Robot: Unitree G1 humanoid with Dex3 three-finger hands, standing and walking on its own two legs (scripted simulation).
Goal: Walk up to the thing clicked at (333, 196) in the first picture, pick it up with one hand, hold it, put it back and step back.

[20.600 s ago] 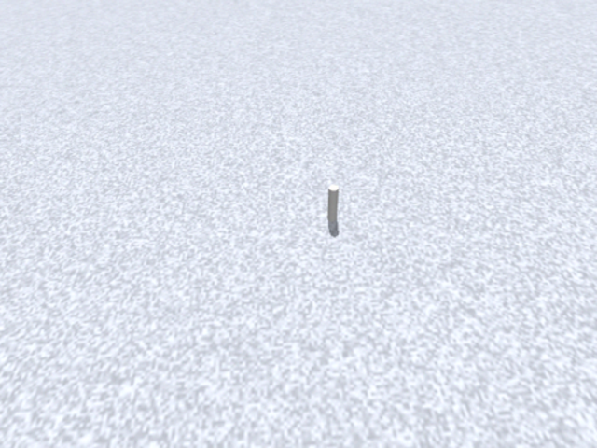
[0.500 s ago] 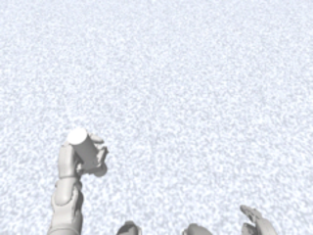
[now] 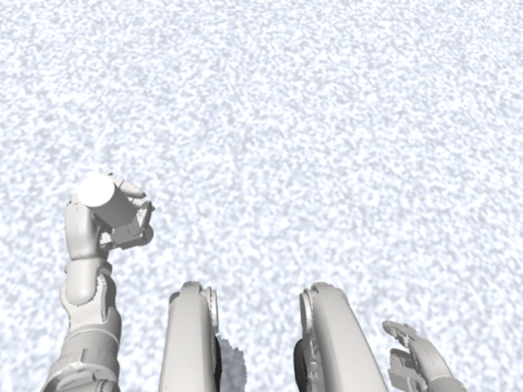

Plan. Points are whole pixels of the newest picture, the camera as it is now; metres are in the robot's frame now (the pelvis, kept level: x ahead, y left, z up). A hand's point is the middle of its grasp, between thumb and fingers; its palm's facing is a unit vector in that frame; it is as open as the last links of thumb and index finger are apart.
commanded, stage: crouch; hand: left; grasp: from the side
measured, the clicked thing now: (123, 216) +0.39 +0.22 -0.04
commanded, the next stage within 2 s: lower in 1.00 s
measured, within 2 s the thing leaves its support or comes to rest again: neither
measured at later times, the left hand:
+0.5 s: hand (157, 237) +0.40 +0.21 -0.19, palm faces +0.11 -0.99 -0.01, open 5.3 cm
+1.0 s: hand (161, 244) +0.40 +0.22 -0.27, palm faces +0.11 -0.99 -0.01, open 5.3 cm
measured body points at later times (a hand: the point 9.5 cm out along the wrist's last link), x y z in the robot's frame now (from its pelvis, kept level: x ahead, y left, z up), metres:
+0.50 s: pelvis -0.04 +0.00 -0.15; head +0.16 +0.04 +0.25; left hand +0.38 +0.27 -0.19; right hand +0.09 -0.26 -0.28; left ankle +0.07 +0.14 -0.46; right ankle +0.05 -0.12 -0.46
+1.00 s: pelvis -0.02 +0.00 -0.19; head +0.19 +0.06 +0.20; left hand +0.39 +0.27 -0.26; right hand +0.11 -0.27 -0.30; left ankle +0.07 +0.14 -0.46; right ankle +0.05 -0.12 -0.46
